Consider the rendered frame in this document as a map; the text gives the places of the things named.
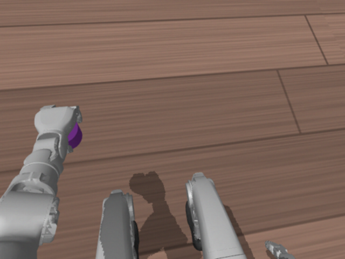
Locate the left robot arm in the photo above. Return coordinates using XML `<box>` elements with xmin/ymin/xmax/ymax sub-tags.
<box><xmin>0</xmin><ymin>129</ymin><xmax>68</xmax><ymax>259</ymax></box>

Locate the tin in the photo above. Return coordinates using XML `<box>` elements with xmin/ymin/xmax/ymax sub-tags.
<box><xmin>68</xmin><ymin>122</ymin><xmax>82</xmax><ymax>149</ymax></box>

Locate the left robot hand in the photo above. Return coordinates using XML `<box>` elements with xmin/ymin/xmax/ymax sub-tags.
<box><xmin>34</xmin><ymin>105</ymin><xmax>82</xmax><ymax>153</ymax></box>

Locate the right robot hand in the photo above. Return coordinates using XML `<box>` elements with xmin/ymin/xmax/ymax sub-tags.
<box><xmin>265</xmin><ymin>241</ymin><xmax>295</xmax><ymax>259</ymax></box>

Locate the right robot foot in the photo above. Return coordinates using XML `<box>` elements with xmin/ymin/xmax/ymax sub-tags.
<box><xmin>185</xmin><ymin>201</ymin><xmax>202</xmax><ymax>251</ymax></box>

